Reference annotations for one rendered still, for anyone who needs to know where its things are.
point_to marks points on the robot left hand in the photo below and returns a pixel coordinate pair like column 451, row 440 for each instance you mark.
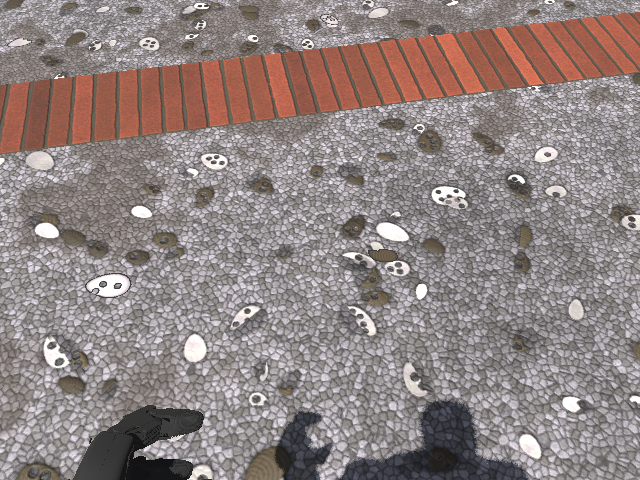
column 110, row 454

